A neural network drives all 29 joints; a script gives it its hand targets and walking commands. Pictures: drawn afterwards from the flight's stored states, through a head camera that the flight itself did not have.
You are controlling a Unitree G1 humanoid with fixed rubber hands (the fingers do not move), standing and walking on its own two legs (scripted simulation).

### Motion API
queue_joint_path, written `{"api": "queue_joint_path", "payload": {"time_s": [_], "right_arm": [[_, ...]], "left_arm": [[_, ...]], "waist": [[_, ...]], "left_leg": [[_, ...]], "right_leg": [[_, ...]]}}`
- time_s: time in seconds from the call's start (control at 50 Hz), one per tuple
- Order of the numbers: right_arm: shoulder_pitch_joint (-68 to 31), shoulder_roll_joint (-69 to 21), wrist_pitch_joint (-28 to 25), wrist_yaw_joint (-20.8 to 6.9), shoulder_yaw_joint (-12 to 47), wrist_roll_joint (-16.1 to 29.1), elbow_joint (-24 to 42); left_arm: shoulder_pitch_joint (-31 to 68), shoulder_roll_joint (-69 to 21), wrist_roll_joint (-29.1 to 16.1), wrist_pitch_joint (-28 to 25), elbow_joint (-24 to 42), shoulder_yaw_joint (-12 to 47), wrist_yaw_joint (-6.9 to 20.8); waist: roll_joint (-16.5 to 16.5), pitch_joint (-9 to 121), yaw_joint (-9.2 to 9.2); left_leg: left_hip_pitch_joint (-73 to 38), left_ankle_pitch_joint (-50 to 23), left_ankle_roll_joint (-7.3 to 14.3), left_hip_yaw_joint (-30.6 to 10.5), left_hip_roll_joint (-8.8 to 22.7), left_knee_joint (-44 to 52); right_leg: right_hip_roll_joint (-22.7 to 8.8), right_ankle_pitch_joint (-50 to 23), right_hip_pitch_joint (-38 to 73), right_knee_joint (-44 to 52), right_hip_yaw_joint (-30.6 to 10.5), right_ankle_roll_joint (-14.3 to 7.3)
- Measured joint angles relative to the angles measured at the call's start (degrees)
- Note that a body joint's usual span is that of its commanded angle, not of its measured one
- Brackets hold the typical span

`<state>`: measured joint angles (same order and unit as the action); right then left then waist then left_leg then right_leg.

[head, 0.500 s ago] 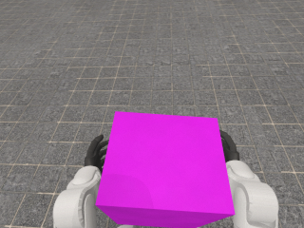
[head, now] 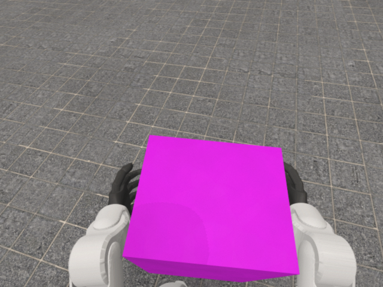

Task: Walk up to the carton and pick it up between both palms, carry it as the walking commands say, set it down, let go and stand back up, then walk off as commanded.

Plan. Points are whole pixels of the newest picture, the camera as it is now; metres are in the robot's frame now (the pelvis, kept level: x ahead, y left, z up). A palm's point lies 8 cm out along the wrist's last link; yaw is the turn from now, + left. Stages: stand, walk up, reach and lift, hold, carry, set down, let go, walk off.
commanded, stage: carry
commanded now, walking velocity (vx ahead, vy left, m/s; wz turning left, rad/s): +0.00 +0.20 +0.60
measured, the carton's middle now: (203, 221) +0.23 +0.00 +0.03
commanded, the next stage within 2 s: none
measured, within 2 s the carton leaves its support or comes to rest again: neither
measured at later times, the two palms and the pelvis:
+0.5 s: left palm out of the picture +0.09 +0.37 +0.07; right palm (154, 230) +0.20 +0.09 +0.08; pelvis -0.08 +0.14 +0.00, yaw +20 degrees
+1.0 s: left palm out of the picture -0.01 +0.44 +0.10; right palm (86, 279) +0.12 +0.17 +0.11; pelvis -0.15 +0.21 +0.02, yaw +24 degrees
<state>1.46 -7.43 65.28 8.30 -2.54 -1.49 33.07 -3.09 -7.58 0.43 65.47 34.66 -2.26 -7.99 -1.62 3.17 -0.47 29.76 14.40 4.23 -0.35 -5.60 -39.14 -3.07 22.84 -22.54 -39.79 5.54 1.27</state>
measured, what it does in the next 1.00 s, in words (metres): steps to the left, turning left: left foot, then right foot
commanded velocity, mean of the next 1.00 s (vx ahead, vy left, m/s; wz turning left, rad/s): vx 0.00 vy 0.10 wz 0.31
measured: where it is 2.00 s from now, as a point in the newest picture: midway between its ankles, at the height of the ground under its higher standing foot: outside the picture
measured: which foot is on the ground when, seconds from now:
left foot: down 0.00-0.00, up 0.02-0.30, down 0.32-0.74, up 0.76-0.88, down 0.90-1.00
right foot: down 0.00-0.32, up 0.34-0.70, down 0.72-1.00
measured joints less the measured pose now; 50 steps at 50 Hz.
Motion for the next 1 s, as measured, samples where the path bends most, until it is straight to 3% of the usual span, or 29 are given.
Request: {"api": "queue_joint_path", "payload": {"time_s": [0.04, 0.1, 0.14, 0.26, 0.32, 0.34, 0.36, 0.4, 0.48, 0.54, 0.64, 0.7, 0.74, 0.78, 0.84, 0.88, 0.94, 1.0], "right_arm": [[0.7, 0.0, 0.6, 0.0, -1.0, -0.1, -1.5], [2.2, -0.2, 1.6, 0.1, -0.9, -0.4, -2.7], [2.4, -0.2, 2.0, 0.2, -0.5, -0.3, -2.8], [0.3, 0.0, 1.9, 0.1, -1.2, 0.9, -1.4], [-0.9, 0.1, 2.4, 0.0, -1.6, 1.2, -0.9], [-1.4, 0.1, 2.0, 0.0, -1.1, 1.0, -1.7], [-1.8, 0.1, 1.7, 0.0, -0.4, 0.7, -3.0], [-1.8, 0.1, 1.3, 0.0, 0.2, 0.4, -5.1], [-1.3, 0.0, 0.6, -0.2, -0.2, 0.2, -4.8], [-1.0, 0.0, -0.5, -0.3, -0.5, 0.1, -3.2], [-0.4, 0.0, -1.6, -0.3, 0.0, -0.3, -2.0], [-0.1, 0.0, -1.2, -0.1, 0.2, -0.7, -1.9], [0.1, 0.0, -0.7, 0.1, -0.3, -0.8, -2.1], [1.7, -0.2, -0.2, 0.1, -0.7, -0.8, -2.2], [3.6, -0.4, 0.6, 0.3, -0.7, -0.7, -1.9], [3.4, -0.3, 1.3, 0.3, -0.8, -0.5, -1.4], [1.6, -0.2, 1.3, 0.2, -1.0, -0.3, -3.1], [-0.1, 0.0, 1.6, 0.0, -0.7, -0.1, -5.4]], "left_arm": [[0.0, 0.0, 0.4, 0.0, -3.0, 0.7, 0.0], [-1.4, -0.2, 0.2, 0.6, -4.8, 0.7, 0.1], [-2.2, -0.3, 0.2, 0.9, -4.3, 0.5, 0.2], [-0.9, -0.1, 1.5, 1.4, -1.5, 1.3, 0.0], [0.1, 0.0, 2.0, 2.0, -0.5, 1.5, -0.1], [0.5, 0.1, 1.9, 2.4, -0.4, 0.7, -0.1], [0.6, 0.1, 1.7, 2.7, -0.6, -0.3, -0.1], [0.6, 0.1, 1.4, 3.4, -1.3, -1.3, -0.1], [1.1, 0.1, 0.9, 2.5, -2.4, -1.0, -0.3], [1.4, 0.1, 0.3, 0.8, -2.2, -0.6, -0.4], [1.4, 0.1, -0.5, -0.5, -1.9, -0.9, -0.2], [1.1, 0.1, -0.9, -0.8, -2.6, -1.0, -0.1], [1.0, 0.1, -1.0, -1.3, -3.9, -0.6, 0.1], [0.6, 0.0, -0.7, -0.9, -5.4, 0.1, 0.2], [-0.7, -0.1, -0.5, 0.1, -5.5, 0.6, 0.3], [-1.1, -0.1, -0.2, 0.6, -4.8, 0.8, 0.3], [-0.1, 0.0, 0.6, 1.0, -5.0, 0.6, 0.2], [0.7, 0.1, 1.2, 2.5, -4.9, -0.4, 0.1]], "waist": [[-2.5, -0.2, 0.81], [-1.2, -0.2, 1.59], [0.3, -0.2, 1.9], [3.4, 0.3, 2.36], [4.1, 1.1, 2.29], [5.8, 1.0, 2.06], [6.6, 1.0, 1.55], [5.8, 0.4, 0.63], [4.1, -2.7, -0.9], [3.4, -4.1, -1.08], [2.1, -3.4, -0.51], [0.7, -2.1, -0.11], [-1.5, -1.8, 0.19], [-2.8, -1.2, 0.81], [-0.4, 1.0, 1.4], [1.1, 2.4, 1.7], [3.6, 3.4, 1.43], [3.4, 4.2, 0.36]], "left_leg": [[2.1, 5.4, -1.5, 0.2, 0.8, -7.5], [5.4, 9.8, -3.2, 1.9, 2.8, -24.2], [4.9, 9.1, -3.8, 1.8, 5.0, -26.8], [-2.8, 7.6, -5.0, 1.1, 8.6, -10.3], [-8.4, 4.1, -4.3, 2.5, 8.0, 2.1], [-7.9, 3.6, -4.2, 3.2, 6.4, 2.0], [-6.7, 4.3, -4.1, 3.5, 5.5, 0.4], [-4.5, 5.1, -3.4, 2.6, 5.5, -1.6], [-3.0, 3.2, -1.4, 0.9, 3.8, -0.7], [-2.5, 1.4, 0.2, 0.7, 1.4, 0.8], [-1.7, -1.3, 2.4, 1.8, -1.9, 3.2], [-1.2, -2.8, 3.2, 2.8, -2.7, 4.8], [-1.3, -3.4, 3.4, 2.5, -2.3, 5.0], [-1.7, -0.6, 0.8, 1.7, -1.5, 3.7], [-2.8, 4.8, -1.3, 2.2, 1.1, -1.1], [-6.2, 1.4, -1.6, 1.4, 3.5, 3.7], [-7.5, -0.8, -0.8, 2.3, 2.3, 6.5], [-7.1, -0.9, 0.6, 3.2, 2.0, 7.1]], "right_leg": [[-0.1, -1.7, 1.3, 0.6, 2.4, -1.1], [-2.7, -1.8, 3.5, 2.0, 4.4, -0.7], [-4.8, -2.6, 4.7, 3.4, 5.2, 0.3], [-11.9, -4.3, 5.3, 4.4, 8.3, 4.4], [-15.9, -3.4, 3.7, 0.8, 8.9, 7.2], [-17.6, -1.4, 1.9, -2.1, 7.1, 7.4], [-17.0, 3.2, -0.3, -6.5, 4.4, 7.1], [-12.3, 11.3, -4.9, -17.8, 0.5, 6.3], [-5.5, 10.5, -10.5, -31.2, -0.5, 4.4], [-3.2, 8.2, -10.4, -28.2, -0.3, 3.3], [-0.5, 8.1, -5.9, -15.0, -1.1, 1.9], [0.4, 6.6, -1.0, -5.2, -1.0, 0.9], [1.3, 0.4, 2.0, 1.4, 0.0, -1.2], [1.8, -1.7, 4.2, 4.2, 1.2, -2.0], [0.5, -2.0, 6.1, 6.3, 2.2, -1.4], [-0.3, -1.8, 6.7, 6.3, 2.8, -0.6], [-2.8, -1.6, 6.3, 5.3, 2.4, 1.0], [-3.2, -0.7, 6.0, 5.7, 2.0, 2.0]]}}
